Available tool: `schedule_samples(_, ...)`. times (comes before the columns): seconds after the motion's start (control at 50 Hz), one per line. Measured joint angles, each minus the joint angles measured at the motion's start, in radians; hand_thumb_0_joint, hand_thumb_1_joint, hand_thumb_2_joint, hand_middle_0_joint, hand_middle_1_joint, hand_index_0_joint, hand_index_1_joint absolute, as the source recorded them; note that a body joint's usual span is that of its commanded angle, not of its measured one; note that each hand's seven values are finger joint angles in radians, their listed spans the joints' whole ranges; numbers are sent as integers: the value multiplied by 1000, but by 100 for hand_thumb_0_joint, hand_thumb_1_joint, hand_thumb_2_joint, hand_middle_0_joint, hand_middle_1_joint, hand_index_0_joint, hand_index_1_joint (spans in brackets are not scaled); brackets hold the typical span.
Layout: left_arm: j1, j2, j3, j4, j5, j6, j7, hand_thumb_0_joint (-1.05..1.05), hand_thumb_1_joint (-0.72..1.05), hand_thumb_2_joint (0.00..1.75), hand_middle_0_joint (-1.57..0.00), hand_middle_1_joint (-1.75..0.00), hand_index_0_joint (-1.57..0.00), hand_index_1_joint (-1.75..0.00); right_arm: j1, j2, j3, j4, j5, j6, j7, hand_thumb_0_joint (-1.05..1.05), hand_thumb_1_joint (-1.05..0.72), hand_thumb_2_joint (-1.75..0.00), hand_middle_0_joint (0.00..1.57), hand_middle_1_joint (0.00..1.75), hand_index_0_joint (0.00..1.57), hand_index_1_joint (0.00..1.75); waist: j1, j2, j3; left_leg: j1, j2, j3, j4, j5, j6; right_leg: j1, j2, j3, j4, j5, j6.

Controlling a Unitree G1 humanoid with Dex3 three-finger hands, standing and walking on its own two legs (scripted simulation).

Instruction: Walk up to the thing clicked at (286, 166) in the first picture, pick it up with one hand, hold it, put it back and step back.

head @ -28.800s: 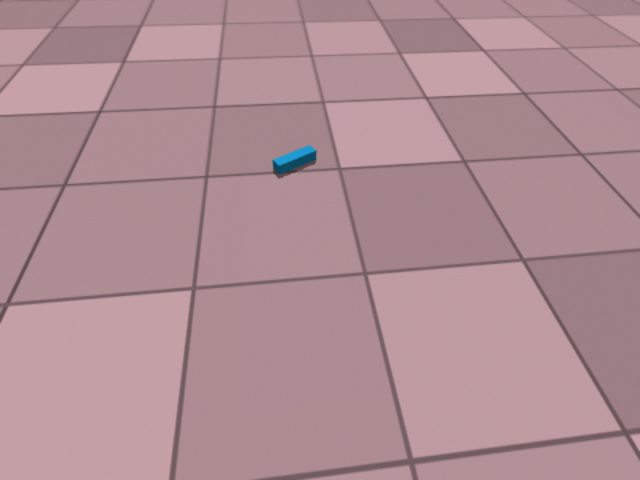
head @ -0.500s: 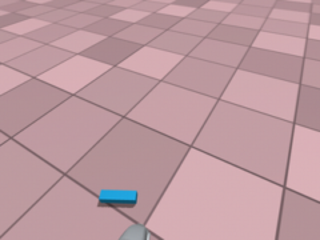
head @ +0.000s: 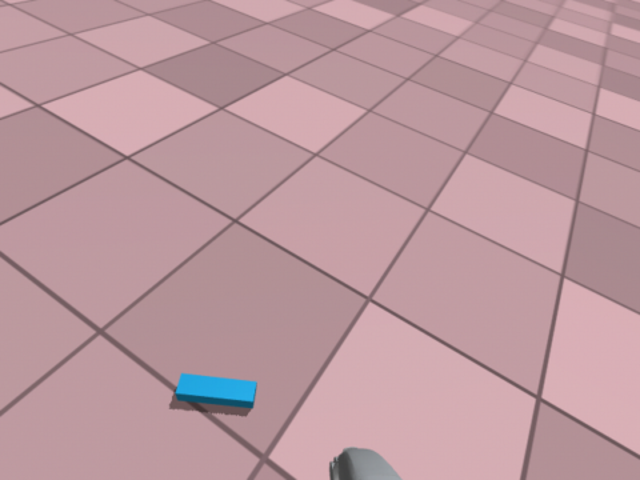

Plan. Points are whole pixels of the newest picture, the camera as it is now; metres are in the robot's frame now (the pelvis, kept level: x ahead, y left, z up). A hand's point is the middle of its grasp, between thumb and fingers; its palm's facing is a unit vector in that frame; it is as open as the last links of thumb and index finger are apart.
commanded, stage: walk up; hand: left
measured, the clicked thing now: (217, 390) +0.51 +0.19 -0.74
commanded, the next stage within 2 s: none
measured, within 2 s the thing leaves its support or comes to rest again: neither
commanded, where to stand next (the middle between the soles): +0.12 -0.04 m, yaw -2 degrees
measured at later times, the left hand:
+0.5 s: hand (163, 468) +0.18 +0.19 -0.14, palm faces -0.07 -0.92 -0.38, open 7.4 cm
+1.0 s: hand out of the picture +0.00 +0.22 -0.13, palm faces -0.01 -0.90 -0.44, open 7.4 cm
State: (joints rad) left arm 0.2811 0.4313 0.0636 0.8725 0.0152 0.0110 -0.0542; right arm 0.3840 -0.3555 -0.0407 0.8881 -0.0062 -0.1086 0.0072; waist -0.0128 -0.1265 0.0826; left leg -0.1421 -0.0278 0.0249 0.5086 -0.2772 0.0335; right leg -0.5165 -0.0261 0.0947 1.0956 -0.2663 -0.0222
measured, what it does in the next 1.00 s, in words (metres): steps on the spot: right foot, then left foot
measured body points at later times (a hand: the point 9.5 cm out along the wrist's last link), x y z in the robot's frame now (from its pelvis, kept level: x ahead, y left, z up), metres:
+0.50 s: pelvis +0.01 -0.07 -0.01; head +0.10 -0.07 +0.43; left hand +0.18 +0.23 -0.12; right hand +0.11 -0.37 -0.14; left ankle -0.02 +0.07 -0.67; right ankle +0.10 -0.15 -0.74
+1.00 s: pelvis -0.01 -0.09 +0.01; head -0.01 -0.09 +0.46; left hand +0.00 +0.27 -0.10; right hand +0.00 -0.43 -0.10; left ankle -0.01 +0.03 -0.73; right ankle +0.06 -0.23 -0.70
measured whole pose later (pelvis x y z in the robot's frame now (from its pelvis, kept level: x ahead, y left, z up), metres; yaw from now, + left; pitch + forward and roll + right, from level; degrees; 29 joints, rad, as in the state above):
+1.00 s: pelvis -0.01 -0.09 +0.01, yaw +0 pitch -4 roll -1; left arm 0.37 0.47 0.10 0.97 0.01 0.01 -0.03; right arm 0.37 -0.42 -0.08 0.92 -0.07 0.02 0.05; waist -0.02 0.00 0.06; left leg -0.12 0.02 0.01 0.44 -0.27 0.04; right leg -0.39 -0.02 0.00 0.78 -0.34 0.03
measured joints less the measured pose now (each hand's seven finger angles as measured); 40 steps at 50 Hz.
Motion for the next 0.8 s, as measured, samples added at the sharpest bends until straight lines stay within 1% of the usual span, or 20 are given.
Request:
schedule_samples(0.08,-38,14,16,-22,6,38,-10,0,90,90,-20,-30,-20,-30,15,9,2,-2,-1,-6,-44,1,-90,-90,21,30,21,31,10,-30,38,30,11,6,-21,-9,-11,-68,-8,36,-40,70,25)
schedule_samples(0.16,-93,12,19,-13,-22,64,22,0,90,90,-20,-30,-20,-30,-25,10,-3,-7,-10,32,-67,1,-90,-90,21,30,21,31,11,-27,91,12,33,4,-9,-22,-25,-58,20,58,-139,69,28)
schedule_samples(0.22,-127,-10,0,-1,-31,62,36,0,90,90,-20,-30,-20,-30,-85,-9,-6,-24,-6,67,-61,1,-90,-90,21,30,21,30,9,3,127,-24,43,12,24,-43,-33,13,19,1,-307,72,28)
schedule_samples(0.28,-146,-36,-13,5,-16,63,31,0,90,90,-20,-30,-20,-30,-140,-36,-9,-42,7,90,-60,1,-90,-90,21,30,21,31,10,41,131,-78,45,32,104,-94,-44,118,20,-56,-483,75,19)
schedule_samples(0.32,-177,-74,-13,8,8,61,25,0,90,90,-20,-30,-20,-30,-196,-63,-15,-41,21,99,-67,1,-90,-90,21,30,21,30,3,131,166,-120,94,8,197,-119,-37,138,66,-86,-514,78,3)
schedule_samples(0.34,-189,-80,-14,-5,20,61,18,0,90,90,-20,-30,-20,-30,-215,-66,-14,-46,30,100,-73,1,-90,-90,21,30,21,30,1,155,179,-155,94,-19,270,-111,-28,136,75,-96,-511,80,-6)
schedule_samples(0.4,-215,-67,-1,-61,29,61,18,0,90,90,-20,-30,-20,-30,-250,-33,5,-46,35,96,-91,1,-90,-90,21,30,21,30,32,121,190,-232,27,-35,461,-291,-25,110,56,-68,-485,81,-31)
schedule_samples(0.44,-231,-65,6,-94,35,66,20,0,90,90,-20,-30,-20,-30,-248,-20,17,-42,36,89,-91,1,-90,-90,21,30,21,30,43,108,176,-270,-3,-49,539,-318,-28,104,48,-71,-495,91,-41)
schedule_samples(0.48,-243,-67,8,-123,41,68,23,0,90,90,-20,-30,-20,-30,-236,-14,26,-32,34,88,-91,1,-90,-90,21,30,21,30,55,100,154,-286,-21,-50,577,-299,-34,99,48,-77,-498,97,-47)
schedule_samples(0.52,-248,-73,6,-141,42,67,27,0,90,90,-20,-30,-20,-30,-217,-15,32,-21,27,87,-90,1,-90,-90,21,30,21,30,60,99,126,-276,-23,-38,551,-280,-36,96,53,-92,-495,97,-52)
schedule_samples(0.56,-246,-79,0,-146,37,62,31,0,90,90,-20,-30,-20,-30,-197,-18,33,-6,17,88,-83,1,-90,-90,21,30,21,30,53,101,97,-243,-18,-22,471,-269,-34,97,58,-114,-488,94,-56)
schedule_samples(0.62,-228,-79,-16,-121,20,47,36,0,90,90,-20,-30,-20,-30,-172,-24,26,16,-2,96,-57,1,-90,-90,21,30,21,30,29,98,54,-167,-10,-13,289,-231,-23,100,57,-152,-466,83,-54)
schedule_samples(0.66,-216,-70,-25,-89,9,39,42,0,90,90,-20,-30,-20,-30,-165,-24,14,25,-20,108,-37,1,-90,-90,21,30,21,30,9,85,38,-132,-12,-14,202,-143,-3,97,46,-169,-445,78,-48)
schedule_samples(0.68,-209,-64,-26,-70,5,36,48,0,90,90,-20,-30,-20,-30,-165,-22,7,28,-30,115,-25,1,-90,-90,21,30,21,30,3,69,38,-127,-22,-9,192,-105,5,98,35,-165,-439,79,-44)
schedule_samples(0.7,-191,-59,-22,-54,10,35,47,0,90,90,-20,-30,-20,-30,-159,-19,1,30,-37,114,-11,1,-90,-90,21,30,21,30,0,53,33,-119,-32,-1,187,-116,18,97,28,-154,-425,42,-36)
schedule_samples(0.72,-165,-61,-18,-34,15,35,42,0,90,90,-20,-30,-20,-30,-139,-20,-4,27,-41,105,4,1,-90,-90,21,30,21,30,-6,52,10,-118,-34,2,184,-169,35,81,35,-138,-388,-81,-21)
schedule_samples(0.74,-139,-65,-14,-10,20,37,36,0,90,90,-20,-30,-20,-30,-115,-25,-8,23,-40,97,17,1,-90,-90,21,30,21,30,-14,64,-15,-115,-28,-2,172,-223,52,50,56,-118,-313,-156,-7)
schedule_samples(0.76,-117,-67,-12,12,24,37,29,0,90,90,-20,-30,-20,-30,-94,-30,-12,23,-38,91,23,1,-90,-90,21,30,21,30,-27,81,-28,-103,-18,-13,142,-253,64,23,75,-101,-234,-175,0)
schedule_samples(0.78,-99,-64,-10,29,22,32,23,0,90,90,-20,-30,-20,-30,-75,-31,-14,28,-38,84,24,1,-90,-90,21,30,21,30,-40,96,-31,-80,-8,-28,92,-244,66,7,88,-86,-183,-155,3)
schedule_samples(0.8,-86,-56,-7,41,18,24,16,0,90,90,-20,-30,-20,-30,-56,-28,-15,33,-39,77,21,1,-90,-90,21,30,21,30,-50,105,-29,-55,2,-44,29,-198,58,-4,96,-66,-152,-122,6)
